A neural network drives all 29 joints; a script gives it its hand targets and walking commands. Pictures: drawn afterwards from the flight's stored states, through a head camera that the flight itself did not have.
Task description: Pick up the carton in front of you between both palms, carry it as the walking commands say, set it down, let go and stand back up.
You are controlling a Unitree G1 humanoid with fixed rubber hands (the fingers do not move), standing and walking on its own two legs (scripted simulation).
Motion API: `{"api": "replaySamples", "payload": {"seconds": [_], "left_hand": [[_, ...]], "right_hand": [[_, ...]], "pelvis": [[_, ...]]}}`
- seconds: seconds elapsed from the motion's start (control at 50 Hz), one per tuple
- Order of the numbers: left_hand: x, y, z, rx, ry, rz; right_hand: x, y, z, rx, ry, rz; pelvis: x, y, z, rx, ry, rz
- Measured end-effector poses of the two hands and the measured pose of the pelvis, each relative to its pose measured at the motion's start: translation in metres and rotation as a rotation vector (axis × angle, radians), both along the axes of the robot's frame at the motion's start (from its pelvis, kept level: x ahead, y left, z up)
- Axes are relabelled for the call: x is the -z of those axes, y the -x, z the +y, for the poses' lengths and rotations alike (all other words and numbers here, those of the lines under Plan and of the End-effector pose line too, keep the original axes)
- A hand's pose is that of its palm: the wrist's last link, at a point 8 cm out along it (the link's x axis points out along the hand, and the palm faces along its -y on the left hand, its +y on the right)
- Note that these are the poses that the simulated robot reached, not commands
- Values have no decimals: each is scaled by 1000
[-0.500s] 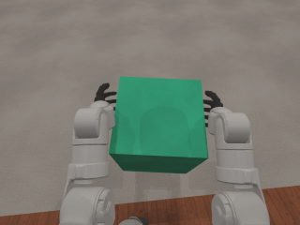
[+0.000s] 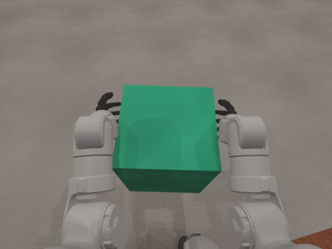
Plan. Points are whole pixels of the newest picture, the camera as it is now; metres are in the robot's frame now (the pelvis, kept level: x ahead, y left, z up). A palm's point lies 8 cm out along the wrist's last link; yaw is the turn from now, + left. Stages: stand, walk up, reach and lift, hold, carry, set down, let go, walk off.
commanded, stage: carry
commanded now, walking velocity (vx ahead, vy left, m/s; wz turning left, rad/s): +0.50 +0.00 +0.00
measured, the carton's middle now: (166, 145) +0.38 -0.01 +0.02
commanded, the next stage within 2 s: none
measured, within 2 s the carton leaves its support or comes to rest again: neither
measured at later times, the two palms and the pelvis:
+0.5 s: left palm (112, 63) +0.65 +0.14 +0.10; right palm (198, 65) +0.66 -0.14 +0.08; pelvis +0.28 -0.01 -0.02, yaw +1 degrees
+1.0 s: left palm (122, 28) +0.91 +0.13 +0.09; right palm (191, 32) +0.89 -0.15 +0.08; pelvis +0.59 -0.01 -0.02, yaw -1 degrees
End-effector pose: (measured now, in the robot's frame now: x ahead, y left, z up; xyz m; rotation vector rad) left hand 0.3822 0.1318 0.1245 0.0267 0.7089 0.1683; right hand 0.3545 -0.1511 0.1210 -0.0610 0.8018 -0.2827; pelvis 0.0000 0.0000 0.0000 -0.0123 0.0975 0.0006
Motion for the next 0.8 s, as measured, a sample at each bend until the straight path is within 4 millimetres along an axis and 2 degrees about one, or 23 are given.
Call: {"api": "replaySamples", "payload": {"seconds": [0.08,0.12,0.2,0.28,0.34,0.42,0.52,0.6,0.66,0.8], "left_hand": [[14,-57,-12,-2,-29,-9],[25,-80,-14,-15,-62,-1],[55,-104,-9,-79,-58,93],[67,-130,-2,-142,-38,131],[62,-160,2,-168,-28,108],[47,-209,5,-170,-24,52],[25,-280,13,-142,-24,-31],[20,-342,23,-96,-20,-64],[25,-377,25,-53,-15,-13],[28,-439,18,-18,1,73]], "right_hand": [[18,-61,-12,-19,-8,-8],[34,-92,-15,-47,-18,1],[64,-132,-10,-105,-26,93],[76,-171,-2,-137,-36,129],[75,-203,2,-144,-47,106],[63,-249,5,-130,-59,48],[40,-315,13,-109,-53,-36],[31,-367,23,-94,-14,-68],[32,-391,25,-65,9,-18],[32,-439,18,11,-15,69]], "pelvis": [[25,-67,-12,-16,-23,-24],[36,-91,-16,-15,-6,-24],[35,-126,-24,-13,-13,-21],[27,-160,-29,-17,-22,-14],[23,-188,-28,-19,-28,-7],[18,-232,-22,-15,-33,-2],[21,-297,-7,-8,-28,0],[34,-355,9,10,-27,-13],[27,-385,15,18,-21,-17],[6,-456,19,22,19,-12]]}}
